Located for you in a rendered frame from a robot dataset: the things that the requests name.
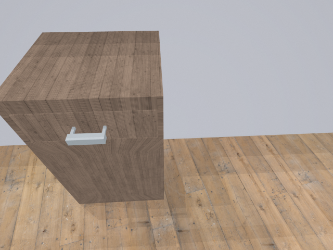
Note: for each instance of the handle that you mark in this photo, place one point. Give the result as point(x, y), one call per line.
point(86, 138)

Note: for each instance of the drawer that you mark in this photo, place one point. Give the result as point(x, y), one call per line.
point(56, 126)

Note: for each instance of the cabinet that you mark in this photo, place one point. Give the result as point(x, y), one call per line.
point(93, 71)

